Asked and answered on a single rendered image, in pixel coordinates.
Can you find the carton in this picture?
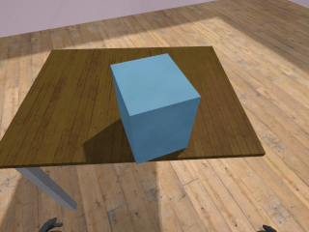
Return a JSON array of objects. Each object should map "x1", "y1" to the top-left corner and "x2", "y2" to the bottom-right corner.
[{"x1": 110, "y1": 53, "x2": 201, "y2": 164}]

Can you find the robot left hand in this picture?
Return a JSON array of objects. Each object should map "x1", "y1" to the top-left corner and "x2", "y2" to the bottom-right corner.
[{"x1": 39, "y1": 217, "x2": 63, "y2": 232}]

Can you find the table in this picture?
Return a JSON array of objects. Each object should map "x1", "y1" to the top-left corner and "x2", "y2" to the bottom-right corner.
[{"x1": 0, "y1": 45, "x2": 266, "y2": 211}]

